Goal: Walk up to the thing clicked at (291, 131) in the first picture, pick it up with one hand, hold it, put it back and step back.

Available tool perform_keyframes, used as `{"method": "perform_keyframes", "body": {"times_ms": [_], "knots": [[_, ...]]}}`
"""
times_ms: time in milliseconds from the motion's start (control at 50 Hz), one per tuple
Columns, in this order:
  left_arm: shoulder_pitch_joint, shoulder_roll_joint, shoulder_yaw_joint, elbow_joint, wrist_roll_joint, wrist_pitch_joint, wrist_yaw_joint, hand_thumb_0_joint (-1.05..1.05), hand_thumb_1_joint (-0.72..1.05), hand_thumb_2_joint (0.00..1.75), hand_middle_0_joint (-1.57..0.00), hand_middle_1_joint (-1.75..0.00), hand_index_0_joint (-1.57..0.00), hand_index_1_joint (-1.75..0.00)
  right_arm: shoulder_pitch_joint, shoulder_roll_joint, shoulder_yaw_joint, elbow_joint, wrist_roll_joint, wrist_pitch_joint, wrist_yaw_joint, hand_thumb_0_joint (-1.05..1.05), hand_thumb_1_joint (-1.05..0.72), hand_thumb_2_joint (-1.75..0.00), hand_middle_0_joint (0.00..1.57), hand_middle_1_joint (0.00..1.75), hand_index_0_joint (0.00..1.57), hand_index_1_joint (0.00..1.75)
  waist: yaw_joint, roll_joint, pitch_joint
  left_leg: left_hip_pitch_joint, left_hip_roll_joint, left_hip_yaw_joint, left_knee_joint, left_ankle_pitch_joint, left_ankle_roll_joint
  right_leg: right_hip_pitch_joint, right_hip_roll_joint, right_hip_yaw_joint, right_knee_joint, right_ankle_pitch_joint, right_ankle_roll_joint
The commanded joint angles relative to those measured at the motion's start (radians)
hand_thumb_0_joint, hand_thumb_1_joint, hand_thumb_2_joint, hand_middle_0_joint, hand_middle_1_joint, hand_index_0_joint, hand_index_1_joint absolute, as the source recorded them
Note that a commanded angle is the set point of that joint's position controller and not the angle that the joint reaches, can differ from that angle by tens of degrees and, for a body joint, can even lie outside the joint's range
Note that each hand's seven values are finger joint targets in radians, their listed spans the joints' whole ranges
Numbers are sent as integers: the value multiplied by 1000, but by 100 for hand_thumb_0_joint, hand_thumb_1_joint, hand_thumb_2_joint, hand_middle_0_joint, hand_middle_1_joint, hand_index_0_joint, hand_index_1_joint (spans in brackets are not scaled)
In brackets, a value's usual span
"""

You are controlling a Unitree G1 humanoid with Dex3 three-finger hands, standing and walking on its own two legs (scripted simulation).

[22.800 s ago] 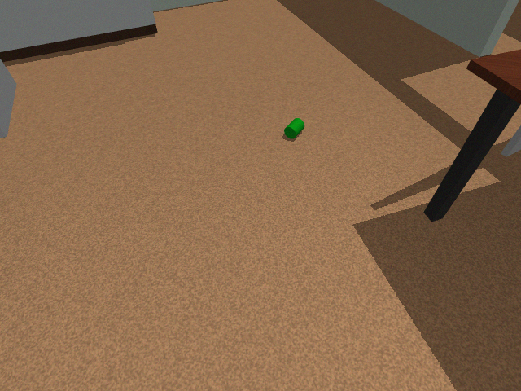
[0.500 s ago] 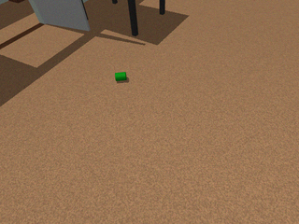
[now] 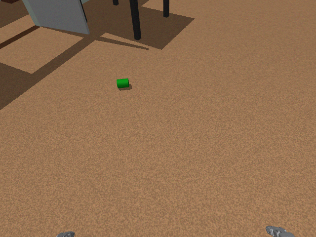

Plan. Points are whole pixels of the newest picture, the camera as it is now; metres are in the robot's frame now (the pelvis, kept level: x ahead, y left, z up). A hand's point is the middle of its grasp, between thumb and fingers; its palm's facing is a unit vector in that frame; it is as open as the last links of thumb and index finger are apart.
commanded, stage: walk up
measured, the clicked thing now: (123, 83) +1.49 +0.34 -0.74
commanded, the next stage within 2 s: stand in 0.02 s
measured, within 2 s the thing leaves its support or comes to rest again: neither
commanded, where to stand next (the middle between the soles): +0.05 +0.02 m, yaw +3 degrees
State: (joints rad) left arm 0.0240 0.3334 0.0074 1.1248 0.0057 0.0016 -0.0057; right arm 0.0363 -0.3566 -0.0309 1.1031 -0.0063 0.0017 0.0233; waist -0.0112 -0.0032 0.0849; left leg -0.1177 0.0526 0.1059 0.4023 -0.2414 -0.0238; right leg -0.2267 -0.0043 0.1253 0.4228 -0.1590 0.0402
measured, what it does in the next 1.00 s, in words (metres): stands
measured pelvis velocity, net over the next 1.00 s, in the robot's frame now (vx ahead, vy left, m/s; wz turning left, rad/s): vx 0.01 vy -0.01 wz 0.05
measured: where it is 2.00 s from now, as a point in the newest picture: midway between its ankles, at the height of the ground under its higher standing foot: outside the picture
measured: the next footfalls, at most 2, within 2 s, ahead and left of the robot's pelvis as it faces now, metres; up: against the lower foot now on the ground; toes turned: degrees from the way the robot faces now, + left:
none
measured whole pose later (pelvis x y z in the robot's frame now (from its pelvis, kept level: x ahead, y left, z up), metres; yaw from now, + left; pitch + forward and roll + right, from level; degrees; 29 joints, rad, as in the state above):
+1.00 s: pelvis +0.01 -0.01 +0.00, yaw +3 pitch -2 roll +0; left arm 0.11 0.35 0.00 1.13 0.01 -0.01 -0.01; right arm 0.12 -0.35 -0.02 1.13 -0.02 -0.01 0.02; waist -0.01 0.00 0.05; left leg -0.09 0.05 0.05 0.34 -0.22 -0.03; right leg -0.17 -0.01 0.07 0.36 -0.15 0.03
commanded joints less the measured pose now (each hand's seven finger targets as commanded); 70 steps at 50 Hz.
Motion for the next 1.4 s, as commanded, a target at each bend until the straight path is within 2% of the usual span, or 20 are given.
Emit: {"method": "perform_keyframes", "body": {"times_ms": [0, 100, 140, 200, 260, 300, 380, 420, 500, 540, 580, 660, 820, 880, 1000, 1060, 1100, 1180, 1280, 1380], "knots": [[-2, 217, 40, -39, 6, -28, 13, 0, 90, 90, -20, -30, -20, -30, -14, -199, -38, -49, -5, -16, -18, 0, -90, -90, 20, 30, 20, 30, -6, -2, -182, 43, 98, -117, -110, 57, 44, 67, -88, 31, -62, 184, -54], [-6, 223, 41, -39, 6, -34, 13, 0, 90, 90, -20, -30, -20, -30, -21, -206, -39, -43, -7, -21, -20, 0, -90, -90, 20, 30, 20, 30, -6, -20, -148, 66, 95, -115, -107, 87, 37, 46, -97, 35, -90, 183, -52], [-13, 224, 41, -44, 5, -34, 13, 0, 90, 90, -20, -30, -20, -30, -14, -205, -36, -40, -7, -21, -20, 0, -90, -90, 20, 30, 20, 30, -6, -18, -123, 44, 90, -116, -124, 42, 34, 34, -100, 42, -109, 148, -53], [-3, 230, 41, -43, 4, -37, 14, 0, 90, 90, -20, -30, -20, -30, -8, -203, -37, -34, -8, -22, -18, 0, -90, -90, 20, 30, 20, 30, -6, -36, -111, 48, 87, -117, -122, 31, 34, 26, -98, 40, -126, 98, -51], [2, 236, 43, -47, 4, -40, 15, 0, 90, 90, -20, -30, -20, -30, 13, -204, -37, -31, -7, -22, -17, 0, -90, -90, 20, 30, 20, 30, -12, -27, -125, 44, 87, -114, -120, 50, 34, 49, -104, 41, -125, 136, -54], [12, 237, 43, -45, 3, -40, 15, 0, 90, 90, -20, -30, -20, -30, 9, -202, -36, -28, -8, -22, -17, 0, -90, -90, 20, 30, 20, 30, -6, -21, -114, 39, 85, -117, -125, 23, 34, 43, -103, 42, -129, 96, -55], [19, 236, 41, -50, 4, -42, 15, 0, 90, 90, -20, -30, -20, -30, 24, -206, -37, -27, -7, -23, -18, 0, -90, -90, 20, 30, 20, 30, -8, -19, -132, 47, 89, -120, -118, 60, 34, 55, -106, 35, -128, 122, -55], [22, 233, 41, -50, 4, -41, 15, 0, 90, 90, -20, -30, -20, -30, 25, -205, -34, -27, -7, -24, -20, 0, -90, -90, 20, 30, 20, 30, -7, 2, -137, 44, 93, -122, -120, 95, 35, 75, -108, 29, -116, 192, -56], [29, 231, 38, -51, 1, -39, 15, 0, 90, 90, -20, -30, -20, -30, 36, -209, -32, -25, -6, -26, -22, 0, -90, -90, 20, 30, 20, 30, -7, 4, -143, 46, 94, -120, -120, 130, 34, 89, -108, 22, -110, 223, -56], [32, 231, 36, -53, 3, -39, 16, 0, 90, 90, -20, -30, -20, -30, 29, -211, -31, -26, -4, -26, -22, 0, -90, -90, 20, 30, 20, 30, -5, 14, -132, 46, 94, -125, -123, 130, 32, 81, -103, 12, -107, 201, -52], [29, 232, 37, -50, 2, -34, 16, 0, 90, 90, -20, -30, -20, -30, 33, -209, -29, -25, -7, -24, -24, 0, -90, -90, 20, 30, 20, 30, -3, 10, -115, 22, 92, -124, -137, 75, 32, 75, -103, 16, -116, 153, -54], [37, 235, 35, -48, 3, -33, 13, 0, 90, 90, -20, -30, -20, -30, 32, -214, -30, -26, -5, -25, -22, 0, -90, -90, 20, 30, 20, 30, 1, 9, -97, 11, 90, -132, -146, 26, 35, 64, -98, 15, -124, 82, -54], [39, 236, 35, -52, 3, -34, 11, 0, 90, 90, -20, -30, -20, -30, 35, -216, -31, -29, -6, -26, -20, 0, -90, -90, 20, 30, 20, 30, 2, -3, -92, 9, 86, -133, -145, 14, 38, 57, -100, 19, -126, 65, -57], [41, 238, 34, -56, 4, -37, 11, 0, 90, 90, -20, -30, -20, -30, 34, -213, -30, -30, -5, -27, -19, 0, -90, -90, 20, 30, 20, 30, 2, -8, -106, 23, 88, -134, -135, 53, 41, 68, -105, 16, -123, 116, -57], [43, 240, 32, -59, 2, -36, 13, 0, 90, 90, -20, -30, -20, -30, 39, -212, -28, -29, -3, -25, -20, 0, -90, -90, 20, 30, 20, 30, -1, -9, -120, 49, 88, -133, -128, 96, 35, 57, -103, 11, -115, 135, -58], [43, 239, 30, -60, 0, -35, 14, 0, 90, 90, -20, -30, -20, -30, 39, -213, -26, -29, -3, -26, -21, 0, -90, -90, 20, 30, 20, 30, -1, 11, -124, 33, 85, -128, -125, 129, 35, 85, -109, 10, -107, 191, -58], [53, 239, 28, -56, 0, -35, 14, 0, 90, 90, -20, -30, -20, -30, 33, -213, -26, -27, -2, -24, -21, 0, -90, -90, 20, 30, 20, 30, 2, 1, -121, 43, 87, -132, -124, 116, 35, 75, -105, 3, -108, 163, -55], [50, 242, 29, -56, 2, -35, 15, 0, 90, 90, -20, -30, -20, -30, 38, -212, -24, -26, -1, -24, -23, 0, -90, -90, 20, 30, 20, 30, -1, -12, -129, 62, 91, -132, -118, 157, 34, 82, -110, 4, -101, 207, -58], [44, 244, 31, -55, 1, -32, 18, 0, 90, 90, -20, -30, -20, -30, 36, -213, -23, -30, -2, -21, -23, 0, -90, -90, 20, 30, 20, 30, 0, -5, -118, 37, 87, -131, -128, 116, 34, 91, -107, 0, -108, 166, -56], [47, 237, 30, -57, 1, -31, 15, 0, 90, 90, -20, -30, -20, -30, 39, -216, -23, -30, -2, -25, -24, 0, -90, -90, 20, 30, 20, 30, 2, 14, -121, 32, 88, -132, -132, 141, 34, 104, -110, 0, -101, 198, -59]]}}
